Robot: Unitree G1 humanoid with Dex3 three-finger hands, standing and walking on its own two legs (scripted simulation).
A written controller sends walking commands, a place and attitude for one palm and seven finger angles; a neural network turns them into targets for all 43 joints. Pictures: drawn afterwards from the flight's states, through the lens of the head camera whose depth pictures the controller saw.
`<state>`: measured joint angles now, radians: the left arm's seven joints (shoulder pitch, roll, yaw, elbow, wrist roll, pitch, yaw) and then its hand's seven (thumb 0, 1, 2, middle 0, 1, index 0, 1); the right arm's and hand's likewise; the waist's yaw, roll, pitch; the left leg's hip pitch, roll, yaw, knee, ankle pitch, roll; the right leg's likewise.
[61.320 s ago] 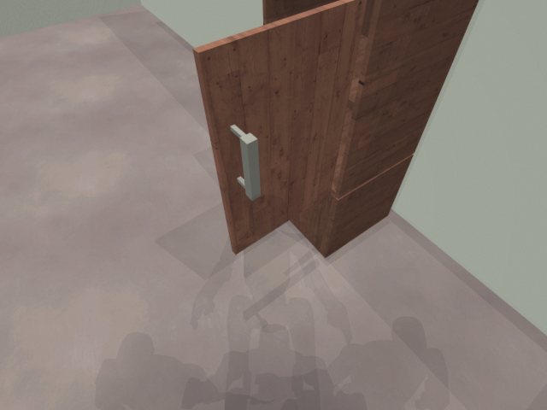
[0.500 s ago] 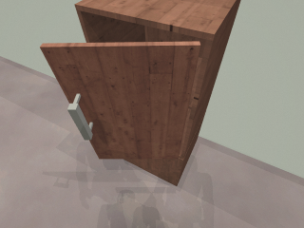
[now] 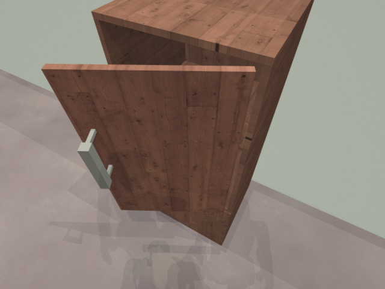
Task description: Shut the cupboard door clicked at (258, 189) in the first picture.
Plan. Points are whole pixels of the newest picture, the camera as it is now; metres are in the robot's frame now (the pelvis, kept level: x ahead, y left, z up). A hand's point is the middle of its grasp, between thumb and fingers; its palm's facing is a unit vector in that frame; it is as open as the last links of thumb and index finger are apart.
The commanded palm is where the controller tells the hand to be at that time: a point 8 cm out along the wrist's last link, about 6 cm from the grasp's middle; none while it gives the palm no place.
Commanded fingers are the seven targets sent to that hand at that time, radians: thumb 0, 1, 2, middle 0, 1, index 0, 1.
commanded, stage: come to a stop and stand still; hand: left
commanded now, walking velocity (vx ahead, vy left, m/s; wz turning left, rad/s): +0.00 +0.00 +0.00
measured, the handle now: (99, 160) +0.39 +0.26 +0.01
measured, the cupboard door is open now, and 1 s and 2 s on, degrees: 27 27 27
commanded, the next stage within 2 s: look again from close up in 0.16 s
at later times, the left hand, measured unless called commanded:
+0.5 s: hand out of the picture +0.00 +0.16 -0.17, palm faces +0.05 -0.98 -0.20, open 7.4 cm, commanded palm none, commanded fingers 0.00 0.90 0.90 -0.20 -0.30 -0.20 -0.30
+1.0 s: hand out of the picture -0.02 +0.16 -0.17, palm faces +0.08 -0.98 -0.20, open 7.4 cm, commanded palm none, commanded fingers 0.00 0.90 0.90 -0.20 -0.30 -0.20 -0.30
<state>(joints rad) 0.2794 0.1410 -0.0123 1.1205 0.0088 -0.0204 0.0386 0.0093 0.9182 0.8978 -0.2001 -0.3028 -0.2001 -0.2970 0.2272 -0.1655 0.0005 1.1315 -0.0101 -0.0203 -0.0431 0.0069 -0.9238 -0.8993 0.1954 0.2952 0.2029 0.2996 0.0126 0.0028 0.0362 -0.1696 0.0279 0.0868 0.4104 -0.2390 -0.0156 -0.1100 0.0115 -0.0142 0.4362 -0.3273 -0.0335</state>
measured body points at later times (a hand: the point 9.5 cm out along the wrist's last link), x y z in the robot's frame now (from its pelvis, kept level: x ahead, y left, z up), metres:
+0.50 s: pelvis +0.01 -0.01 +0.00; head +0.02 -0.02 +0.45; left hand -0.01 +0.21 -0.16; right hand +0.01 -0.23 -0.17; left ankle -0.01 +0.13 -0.74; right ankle -0.06 -0.09 -0.74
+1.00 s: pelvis -0.01 -0.01 +0.00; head +0.02 -0.02 +0.45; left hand -0.02 +0.21 -0.16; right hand +0.00 -0.23 -0.17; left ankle -0.01 +0.13 -0.74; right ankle -0.06 -0.09 -0.74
